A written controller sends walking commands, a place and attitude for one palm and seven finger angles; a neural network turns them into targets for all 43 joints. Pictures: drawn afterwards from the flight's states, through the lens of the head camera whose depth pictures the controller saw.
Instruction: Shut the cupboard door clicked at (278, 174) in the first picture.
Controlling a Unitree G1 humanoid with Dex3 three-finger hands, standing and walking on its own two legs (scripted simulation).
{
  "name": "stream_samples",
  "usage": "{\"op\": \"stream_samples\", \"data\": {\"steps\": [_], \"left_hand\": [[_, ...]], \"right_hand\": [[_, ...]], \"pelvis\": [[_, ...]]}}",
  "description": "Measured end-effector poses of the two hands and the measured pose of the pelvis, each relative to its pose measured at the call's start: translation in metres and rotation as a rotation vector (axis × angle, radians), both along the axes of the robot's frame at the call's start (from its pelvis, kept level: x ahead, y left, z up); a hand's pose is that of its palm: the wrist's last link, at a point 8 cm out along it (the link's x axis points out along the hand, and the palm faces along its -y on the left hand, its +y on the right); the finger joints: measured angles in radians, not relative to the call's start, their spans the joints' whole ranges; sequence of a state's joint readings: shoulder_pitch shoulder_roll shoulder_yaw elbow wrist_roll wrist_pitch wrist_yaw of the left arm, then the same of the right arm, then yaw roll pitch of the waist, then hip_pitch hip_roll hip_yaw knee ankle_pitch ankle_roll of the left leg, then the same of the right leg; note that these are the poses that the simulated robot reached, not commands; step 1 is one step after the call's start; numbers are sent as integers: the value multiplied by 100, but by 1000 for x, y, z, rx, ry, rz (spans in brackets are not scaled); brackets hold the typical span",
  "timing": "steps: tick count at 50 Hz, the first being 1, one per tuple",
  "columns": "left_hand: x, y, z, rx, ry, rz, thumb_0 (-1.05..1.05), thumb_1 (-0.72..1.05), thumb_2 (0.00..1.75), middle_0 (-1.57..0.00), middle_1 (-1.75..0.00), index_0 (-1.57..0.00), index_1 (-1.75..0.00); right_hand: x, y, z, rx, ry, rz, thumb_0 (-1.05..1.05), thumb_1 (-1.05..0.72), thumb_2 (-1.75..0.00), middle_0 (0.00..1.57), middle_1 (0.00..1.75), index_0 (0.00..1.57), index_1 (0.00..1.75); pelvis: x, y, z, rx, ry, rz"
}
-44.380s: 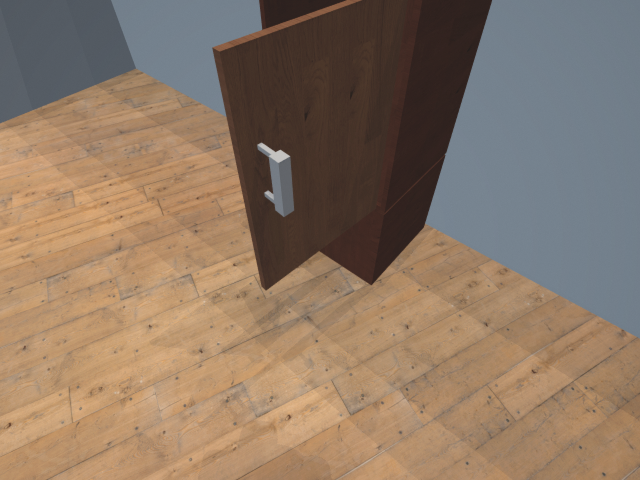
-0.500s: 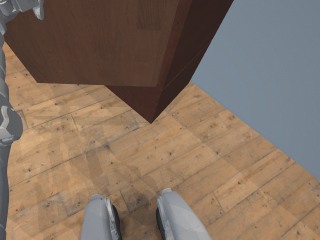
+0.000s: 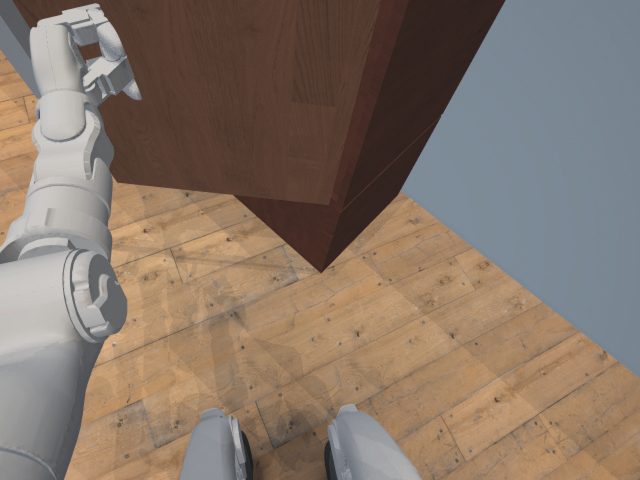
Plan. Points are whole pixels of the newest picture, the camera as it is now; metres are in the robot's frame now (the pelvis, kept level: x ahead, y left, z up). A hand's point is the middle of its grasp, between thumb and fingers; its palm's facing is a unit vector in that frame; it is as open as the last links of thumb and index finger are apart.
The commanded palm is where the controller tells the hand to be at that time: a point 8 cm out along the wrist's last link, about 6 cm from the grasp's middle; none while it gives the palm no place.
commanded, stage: pull the fist back off the door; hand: left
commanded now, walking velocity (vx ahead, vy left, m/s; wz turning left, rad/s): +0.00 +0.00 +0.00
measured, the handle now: (28, 33) +0.64 +0.25 +0.11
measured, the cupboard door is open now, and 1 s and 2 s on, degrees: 39 39 39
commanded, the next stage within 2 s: draw the hand back to the body in 0.48 s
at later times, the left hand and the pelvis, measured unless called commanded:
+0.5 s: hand (121, 123) +0.50 +0.14 +0.11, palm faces +0.15 -0.99 -0.04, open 3.1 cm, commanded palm +0.47 +0.19 +0.11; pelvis +0.01 -0.02 +0.02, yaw +3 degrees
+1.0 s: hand (23, 177) +0.40 +0.19 +0.17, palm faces +0.15 -0.99 -0.03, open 3.1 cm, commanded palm +0.35 +0.23 +0.16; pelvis +0.01 -0.01 +0.05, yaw +2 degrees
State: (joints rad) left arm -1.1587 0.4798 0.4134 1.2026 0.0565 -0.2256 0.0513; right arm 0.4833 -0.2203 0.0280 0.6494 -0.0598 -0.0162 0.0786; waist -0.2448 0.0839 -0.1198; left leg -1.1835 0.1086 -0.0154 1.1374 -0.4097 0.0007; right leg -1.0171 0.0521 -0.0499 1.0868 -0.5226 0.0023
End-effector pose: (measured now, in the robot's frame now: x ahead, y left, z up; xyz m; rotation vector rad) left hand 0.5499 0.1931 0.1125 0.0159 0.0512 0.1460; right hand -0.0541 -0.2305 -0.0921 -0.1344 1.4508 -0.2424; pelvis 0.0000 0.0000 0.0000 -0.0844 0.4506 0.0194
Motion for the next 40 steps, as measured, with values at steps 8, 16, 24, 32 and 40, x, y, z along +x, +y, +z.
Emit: {"op": "stream_samples", "data": {"steps": [8, 16, 24, 32, 40], "left_hand": [[-21, 3, 8, 20, -1, 8, 1, 89, 90, -130, -150, -130, -150], [-58, 2, -12, -2, -26, 3, 2, 90, 90, -130, -150, -130, -150], [-78, 1, -6, 19, -62, 6, 2, 90, 90, -130, -150, -130, -150], [-78, 0, 8, 9, -60, -8, 2, 90, 90, -130, -150, -130, -150], [-109, 15, 13, 10, -59, 6, 2, 90, 90, -130, -150, -130, -150]], "right_hand": [[29, -30, 11, -32, -57, 42, 1, -90, -90, 20, 30, 20, 30], [64, -51, 12, -51, -103, 79, 1, -90, -90, 20, 30, 20, 30], [101, -53, 7, -46, -203, 94, 1, -90, -90, 20, 30, 20, 30], [108, -44, 3, -24, -243, 100, 1, -90, -90, 20, 30, 20, 30], [96, -36, 11, -1, -243, 54, 1, -90, -90, 20, 30, 20, 30]], "pelvis": [[10, -10, 13, 21, -48, 12], [15, -18, 18, 39, -86, 20], [15, -21, 20, 50, -121, 25], [9, -21, 21, 52, -133, 29], [11, -17, 33, 64, -178, 3]]}}
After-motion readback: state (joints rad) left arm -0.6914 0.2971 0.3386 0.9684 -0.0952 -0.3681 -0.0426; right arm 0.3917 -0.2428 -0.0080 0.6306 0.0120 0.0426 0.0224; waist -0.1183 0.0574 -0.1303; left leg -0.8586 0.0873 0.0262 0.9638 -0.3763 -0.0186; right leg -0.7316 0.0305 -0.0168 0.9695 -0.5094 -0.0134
